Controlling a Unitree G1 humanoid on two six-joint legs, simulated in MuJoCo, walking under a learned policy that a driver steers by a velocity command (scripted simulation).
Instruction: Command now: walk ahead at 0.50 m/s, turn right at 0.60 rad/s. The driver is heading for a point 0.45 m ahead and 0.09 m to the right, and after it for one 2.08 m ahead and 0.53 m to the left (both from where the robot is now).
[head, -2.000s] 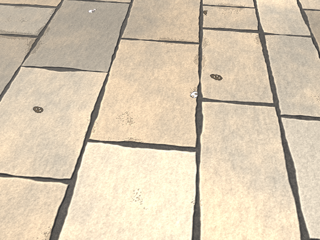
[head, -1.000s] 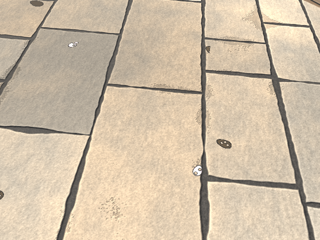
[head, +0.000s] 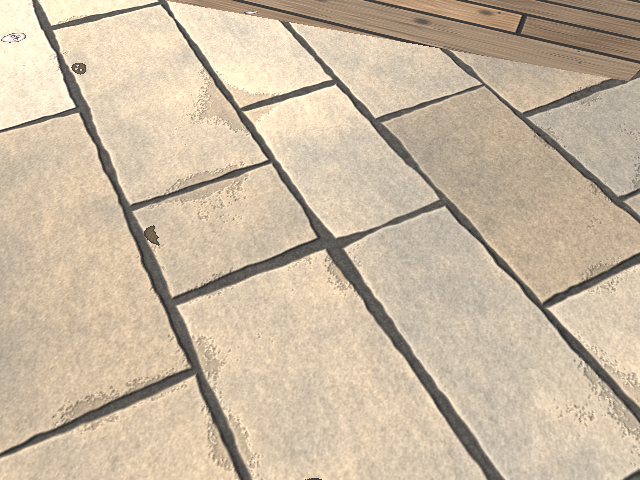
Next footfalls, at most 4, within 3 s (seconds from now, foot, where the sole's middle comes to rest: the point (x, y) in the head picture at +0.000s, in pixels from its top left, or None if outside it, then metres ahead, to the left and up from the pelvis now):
0.38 right None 0.34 -0.18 -0.77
0.90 left None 0.43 0.03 -0.77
1.34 right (423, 427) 0.60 -0.20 -0.77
1.82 left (265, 335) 0.82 0.15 -0.77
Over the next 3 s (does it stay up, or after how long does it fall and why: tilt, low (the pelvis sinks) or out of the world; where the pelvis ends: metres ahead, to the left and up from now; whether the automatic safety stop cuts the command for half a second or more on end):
stays up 1.25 0.36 0.00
